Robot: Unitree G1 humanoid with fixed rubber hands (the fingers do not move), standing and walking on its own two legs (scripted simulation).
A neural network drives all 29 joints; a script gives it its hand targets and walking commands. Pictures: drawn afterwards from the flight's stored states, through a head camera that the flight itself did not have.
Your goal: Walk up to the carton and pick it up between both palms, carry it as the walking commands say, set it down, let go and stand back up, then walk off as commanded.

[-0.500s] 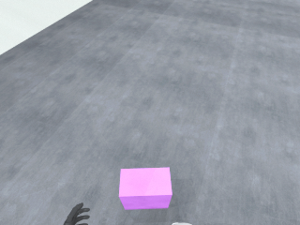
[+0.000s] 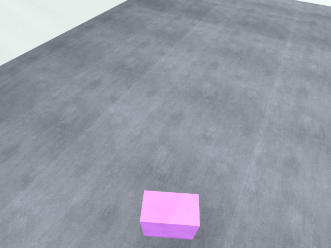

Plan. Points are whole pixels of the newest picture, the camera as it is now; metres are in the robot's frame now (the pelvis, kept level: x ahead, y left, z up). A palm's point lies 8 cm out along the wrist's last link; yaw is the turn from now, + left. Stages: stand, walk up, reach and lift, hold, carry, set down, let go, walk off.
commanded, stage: walk up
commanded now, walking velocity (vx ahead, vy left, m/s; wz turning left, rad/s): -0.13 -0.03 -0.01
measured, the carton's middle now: (169, 216) +0.38 -0.01 -0.63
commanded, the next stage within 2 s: stand in 0.38 s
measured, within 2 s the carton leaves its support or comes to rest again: neither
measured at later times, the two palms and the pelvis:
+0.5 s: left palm out of the picture +0.00 +0.20 -0.14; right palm out of the picture -0.01 -0.24 -0.14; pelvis +0.00 -0.02 +0.01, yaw -1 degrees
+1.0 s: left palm out of the picture +0.14 +0.21 -0.15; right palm out of the picture +0.13 -0.23 -0.14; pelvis -0.02 +0.00 -0.03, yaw -1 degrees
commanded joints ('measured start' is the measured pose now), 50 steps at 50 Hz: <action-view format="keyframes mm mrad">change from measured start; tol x16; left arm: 1 0 78 28 -41 9 22 6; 29 104 49 -22 59 -8 -37 1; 31 -598 149 -77 -526 -60 63 5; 39 -74 78 -75 -432 -65 654 -21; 50 -269 52 61 -731 67 401 -60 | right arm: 1 154 -170 -40 -1 0 -4 -16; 29 122 -30 21 107 -4 -16 2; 31 -567 -117 82 -424 113 70 0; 39 -53 -122 6 -359 64 652 30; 50 -224 -66 -92 -590 -48 392 89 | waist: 1 -52 196 -39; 11 0 -112 -6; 29 -15 19 42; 50 -38 47 -417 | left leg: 1 36 388 -287 -160 743 221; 3 -65 219 -161 -273 82 145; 5 -84 180 -154 -301 -66 120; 29 84 72 -41 -183 155 -3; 30 -175 -34 -9 17 -187 86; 33 -210 -26 38 66 -238 52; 41 -87 -66 -80 111 392 44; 50 -271 -50 -38 329 379 12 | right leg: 1 -132 -22 68 382 -277 39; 9 217 -67 23 -236 87 10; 12 97 -179 205 -312 133 -48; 29 107 -115 116 -249 187 -16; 30 -225 -22 16 -69 -203 -4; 34 -298 -43 -14 -40 -278 -30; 41 -108 26 72 43 417 -32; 50 -314 15 60 258 342 17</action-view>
